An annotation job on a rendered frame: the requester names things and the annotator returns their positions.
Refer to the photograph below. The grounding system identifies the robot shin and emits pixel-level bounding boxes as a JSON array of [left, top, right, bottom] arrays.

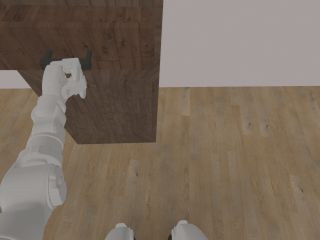
[[115, 223, 127, 228], [176, 220, 188, 227]]

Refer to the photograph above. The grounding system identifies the drawer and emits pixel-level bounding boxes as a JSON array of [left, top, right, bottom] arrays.
[[0, 4, 155, 70]]

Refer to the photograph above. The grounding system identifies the left robot hand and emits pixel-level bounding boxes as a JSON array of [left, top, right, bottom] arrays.
[[42, 58, 87, 103]]

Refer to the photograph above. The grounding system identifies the cabinet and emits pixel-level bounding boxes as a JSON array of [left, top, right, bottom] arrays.
[[0, 0, 164, 145]]

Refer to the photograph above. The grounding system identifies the left robot forearm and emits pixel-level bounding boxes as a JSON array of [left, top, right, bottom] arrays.
[[0, 94, 67, 211]]

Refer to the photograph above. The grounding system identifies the handle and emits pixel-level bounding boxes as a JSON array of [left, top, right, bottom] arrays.
[[39, 49, 92, 71]]

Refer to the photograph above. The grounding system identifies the robot left shin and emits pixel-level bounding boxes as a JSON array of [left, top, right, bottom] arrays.
[[115, 223, 127, 228]]

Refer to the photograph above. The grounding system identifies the left robot upper arm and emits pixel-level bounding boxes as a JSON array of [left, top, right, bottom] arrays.
[[0, 163, 67, 240]]

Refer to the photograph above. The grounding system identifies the robot right shin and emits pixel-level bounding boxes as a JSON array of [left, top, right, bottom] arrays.
[[176, 220, 188, 227]]

